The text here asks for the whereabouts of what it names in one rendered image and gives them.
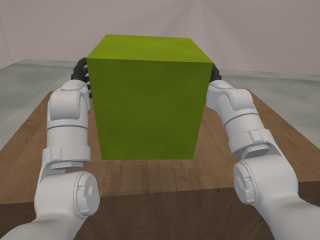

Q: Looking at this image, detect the left robot hand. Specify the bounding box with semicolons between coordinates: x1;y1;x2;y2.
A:
71;57;92;98

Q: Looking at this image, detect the right robot hand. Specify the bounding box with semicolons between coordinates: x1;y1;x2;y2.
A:
209;63;222;84

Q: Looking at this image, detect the left robot upper arm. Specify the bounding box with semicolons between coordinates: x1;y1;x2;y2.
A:
0;171;100;240

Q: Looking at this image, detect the carton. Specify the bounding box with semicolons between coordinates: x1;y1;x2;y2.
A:
86;34;214;160

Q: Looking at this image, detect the left robot forearm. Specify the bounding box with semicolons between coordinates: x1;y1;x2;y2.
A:
34;79;91;214

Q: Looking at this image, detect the right robot upper arm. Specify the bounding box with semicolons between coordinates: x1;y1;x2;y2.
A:
233;153;320;240

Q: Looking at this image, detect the right robot forearm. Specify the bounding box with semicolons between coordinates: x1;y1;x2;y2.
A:
206;80;299;192

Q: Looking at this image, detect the pedestal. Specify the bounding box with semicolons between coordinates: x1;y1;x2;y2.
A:
0;88;320;240

